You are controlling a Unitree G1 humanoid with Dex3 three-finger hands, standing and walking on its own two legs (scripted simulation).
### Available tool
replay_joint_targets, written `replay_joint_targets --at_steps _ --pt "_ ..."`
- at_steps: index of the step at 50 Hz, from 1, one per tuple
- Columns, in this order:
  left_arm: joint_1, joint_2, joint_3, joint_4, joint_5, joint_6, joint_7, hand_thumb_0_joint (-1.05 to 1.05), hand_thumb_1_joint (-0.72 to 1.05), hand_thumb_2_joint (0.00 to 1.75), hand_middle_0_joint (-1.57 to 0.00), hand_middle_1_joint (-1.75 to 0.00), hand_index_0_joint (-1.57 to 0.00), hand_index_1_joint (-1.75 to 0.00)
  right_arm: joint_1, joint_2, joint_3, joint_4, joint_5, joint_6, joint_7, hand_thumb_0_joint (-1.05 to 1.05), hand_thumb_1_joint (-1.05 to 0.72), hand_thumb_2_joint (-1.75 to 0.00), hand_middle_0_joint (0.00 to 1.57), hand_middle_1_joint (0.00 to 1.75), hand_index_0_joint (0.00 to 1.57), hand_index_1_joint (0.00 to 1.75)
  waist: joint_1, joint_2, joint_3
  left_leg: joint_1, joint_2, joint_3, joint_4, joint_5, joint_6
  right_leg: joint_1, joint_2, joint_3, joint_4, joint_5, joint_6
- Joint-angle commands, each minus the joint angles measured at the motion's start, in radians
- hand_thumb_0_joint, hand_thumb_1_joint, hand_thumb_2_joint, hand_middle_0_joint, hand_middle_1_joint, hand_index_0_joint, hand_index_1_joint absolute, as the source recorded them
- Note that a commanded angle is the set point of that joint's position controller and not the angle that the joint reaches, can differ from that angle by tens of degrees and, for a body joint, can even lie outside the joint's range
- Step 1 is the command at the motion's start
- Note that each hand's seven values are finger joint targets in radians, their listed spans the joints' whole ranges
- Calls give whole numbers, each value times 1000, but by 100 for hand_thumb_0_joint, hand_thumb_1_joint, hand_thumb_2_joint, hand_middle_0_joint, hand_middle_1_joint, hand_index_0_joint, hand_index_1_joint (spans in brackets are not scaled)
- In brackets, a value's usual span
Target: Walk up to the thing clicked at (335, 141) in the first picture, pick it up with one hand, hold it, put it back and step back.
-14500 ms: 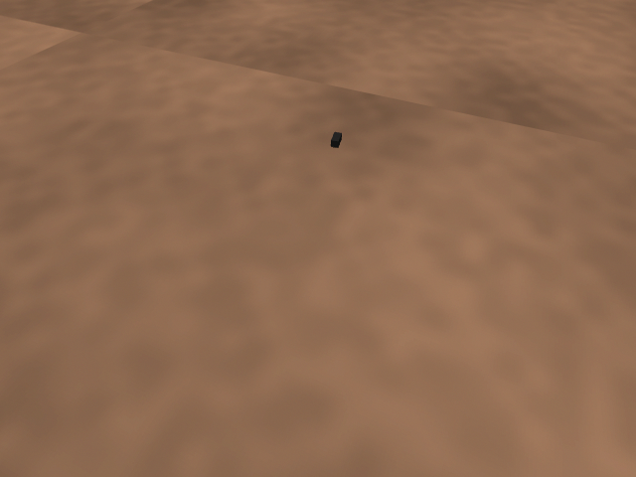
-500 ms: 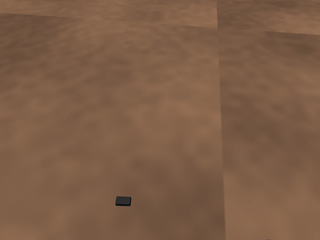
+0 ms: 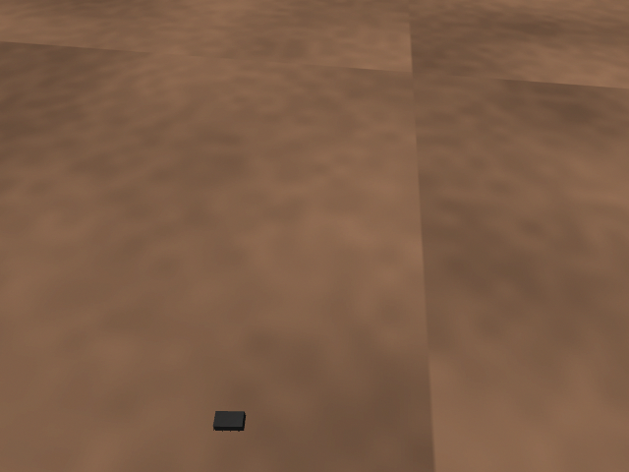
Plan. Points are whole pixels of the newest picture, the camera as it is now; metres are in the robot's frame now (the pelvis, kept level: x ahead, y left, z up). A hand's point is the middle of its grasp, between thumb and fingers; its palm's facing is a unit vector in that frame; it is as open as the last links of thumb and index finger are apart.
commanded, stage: walk up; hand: left
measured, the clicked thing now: (229, 420) +0.39 +0.27 -0.76
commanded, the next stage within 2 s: none
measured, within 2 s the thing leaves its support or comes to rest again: neither
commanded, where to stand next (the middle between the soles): +0.01 +0.01 m, yaw +3 degrees
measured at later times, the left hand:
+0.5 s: hand out of the picture +0.07 +0.26 -0.15, palm faces -0.01 -0.93 -0.37, open 7.4 cm
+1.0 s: hand out of the picture +0.07 +0.26 -0.15, palm faces -0.02 -0.93 -0.36, open 7.4 cm
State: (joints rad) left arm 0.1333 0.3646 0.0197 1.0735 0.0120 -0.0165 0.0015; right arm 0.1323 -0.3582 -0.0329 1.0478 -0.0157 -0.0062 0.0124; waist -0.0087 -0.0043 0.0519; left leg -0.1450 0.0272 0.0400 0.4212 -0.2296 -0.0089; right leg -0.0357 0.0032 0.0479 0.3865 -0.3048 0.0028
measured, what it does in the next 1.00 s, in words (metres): stands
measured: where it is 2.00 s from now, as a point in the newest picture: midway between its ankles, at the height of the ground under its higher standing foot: outside the picture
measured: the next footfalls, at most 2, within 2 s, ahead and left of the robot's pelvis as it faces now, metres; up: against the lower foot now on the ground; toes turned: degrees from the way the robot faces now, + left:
right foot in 1.60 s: +0.23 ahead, -0.06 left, +0.00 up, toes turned +1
left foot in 1.96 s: +0.01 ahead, +0.15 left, +0.00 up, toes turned +5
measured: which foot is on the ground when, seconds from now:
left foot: down 0.00-1.00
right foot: down 0.00-1.00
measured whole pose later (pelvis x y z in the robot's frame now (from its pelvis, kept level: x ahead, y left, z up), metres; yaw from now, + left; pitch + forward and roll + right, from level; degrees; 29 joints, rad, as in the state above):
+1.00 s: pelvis -0.01 +0.00 +0.00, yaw +0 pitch -4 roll +0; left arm 0.14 0.36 0.02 1.08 0.02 -0.01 -0.01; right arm 0.13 -0.35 -0.03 1.08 -0.02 0.00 0.02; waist -0.01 0.00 0.07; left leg -0.15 0.03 0.04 0.44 -0.23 0.00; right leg -0.04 0.01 0.05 0.41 -0.30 0.00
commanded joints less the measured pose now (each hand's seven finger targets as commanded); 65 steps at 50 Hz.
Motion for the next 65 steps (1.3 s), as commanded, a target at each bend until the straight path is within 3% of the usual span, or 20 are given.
replay_joint_targets --at_steps 1,9,16,30,36,41,47,48,50,52,54,56,58,59,60,61,62,63,64,65 --pt "-18 215 44 -63 -7 -21 17 0 90 90 -20 -30 -20 -30 -45 -207 -47 -71 2 -21 -12 0 -90 -90 20 30 20 30 5 4 -88 107 94 -67 -15 336 67 -61 -102 46 -30 410 -44" --pt "-38 226 45 -65 -6 -21 18 0 90 90 -20 -30 -20 -30 -63 -206 -47 -63 2 -12 -10 0 -90 -90 20 30 20 30 1 0 -43 89 73 -58 -17 236 56 -88 -114 77 -55 344 -55" --pt "-27 218 45 -59 -7 -20 17 0 90 90 -20 -30 -20 -30 -65 -203 -40 -53 5 -15 -11 0 -90 -90 20 30 20 30 7 -1 -83 125 92 -69 -22 310 62 -65 -102 56 -40 393 -43" --pt "-38 216 44 -61 -2 -16 13 0 90 90 -20 -30 -20 -30 -64 -206 -38 -41 7 -14 -12 0 -90 -90 20 30 20 30 1 3 -56 90 83 -72 -39 222 67 -76 -92 60 -52 300 -48" --pt "-30 214 46 -57 -6 -15 13 0 90 90 -20 -30 -20 -30 -55 -207 -38 -34 6 -17 -13 0 -90 -90 20 30 20 30 4 1 -65 114 90 -76 -38 271 68 -75 -86 50 -47 330 -42" --pt "-44 222 46 -59 -1 -17 13 0 90 90 -20 -30 -20 -30 -63 -202 -35 -36 6 -12 -10 0 -90 -90 20 30 20 30 1 -10 -30 78 67 -66 -40 159 58 -102 -100 83 -82 239 -51" --pt "-42 212 41 -61 -3 -17 10 0 90 90 -20 -30 -20 -30 -59 -201 -32 -31 3 -20 -11 0 -90 -90 20 30 20 30 7 11 -49 99 90 -86 -68 214 64 -92 -87 65 -70 261 -42" --pt "3 248 57 -70 2 -24 4 0 90 90 -20 -30 -20 -30 -21 -251 -58 -53 -1 -19 3 0 -90 -90 20 30 20 30 4 33 -77 104 53 -71 -3 -3 92 -88 -67 58 -26 30 -73" --pt "13 255 63 -70 14 -26 -1 0 90 90 -20 -30 -20 -30 -9 -240 -63 -61 -10 -14 11 0 -90 -90 20 30 20 30 6 16 -18 17 59 -102 -10 -259 105 -144 -100 130 -44 -229 -107" --pt "21 258 69 -81 18 -29 -6 0 90 90 -20 -30 -20 -30 -21 -234 -67 -79 -14 -15 19 0 -90 -90 20 30 20 30 11 -1 63 -85 61 -132 -15 -317 109 -178 -111 171 -63 -317 -122" --pt "36 263 69 -96 18 -35 -9 0 90 90 -20 -30 -20 -30 -33 -217 -63 -101 -17 -22 23 0 -90 -90 20 30 20 30 22 -46 130 -170 31 -106 27 -243 96 -164 -140 218 -88 -237 -138" --pt "88 292 77 -99 15 -44 -4 0 90 90 -20 -30 -20 -30 -62 -195 -58 -131 -15 -31 26 0 -90 -90 20 30 20 30 46 -123 144 -269 -14 -16 156 -58 61 -43 -218 282 -118 2 -181" --pt "122 307 85 -114 18 -45 -1 0 90 90 -20 -30 -20 -30 -65 -188 -54 -156 -15 -37 23 0 -90 -90 20 30 20 30 56 -153 135 -346 -12 -27 168 -265 61 61 -286 299 -61 362 -228" --pt "122 306 86 -128 17 -44 -1 0 90 90 -20 -30 -20 -30 -34 -187 -53 -162 -12 -43 22 0 -90 -90 20 30 20 30 44 -154 108 -310 -16 -24 116 -257 67 80 -279 264 -6 499 -220" --pt "77 306 86 -145 11 -39 -1 0 90 90 -20 -30 -20 -30 40 -187 -57 -149 -10 -51 21 0 -90 -90 20 30 20 30 -1 -154 69 -193 -26 -12 24 -187 81 36 -244 194 66 560 -192" --pt "1 290 82 -174 -1 -35 -1 0 90 90 -20 -30 -20 -30 167 -215 -76 -112 -9 -57 17 0 -90 -90 20 30 20 30 -75 -101 -10 58 -12 -34 -63 51 106 -84 -150 69 228 572 -130" --pt "-16 218 66 -205 -16 -38 0 0 90 90 -20 -30 -20 -30 285 -315 -111 -88 -19 -64 8 0 -90 -90 20 30 20 30 -125 127 -103 316 160 -282 -104 334 158 -304 3 -37 553 381 -46" --pt "-20 173 55 -218 -13 -37 10 0 90 90 -20 -30 -20 -30 317 -372 -133 -91 -17 -64 1 0 -90 -90 20 30 20 30 -121 217 -85 505 319 -467 -65 782 246 -562 114 -62 648 -242 -15" --pt "-24 200 55 -225 -6 -31 20 0 90 90 -20 -30 -20 -30 325 -358 -131 -92 -2 -56 -5 0 -90 -90 20 30 20 30 -117 146 -83 498 351 -456 -18 885 297 -576 53 17 636 -318 -37" --pt "-28 200 48 -230 -8 -32 19 0 90 90 -20 -30 -20 -30 315 -319 -123 -110 5 -52 -10 0 -90 -90 20 30 20 30 -103 114 -58 430 309 -380 -13 904 279 -563 31 48 670 -283 -49"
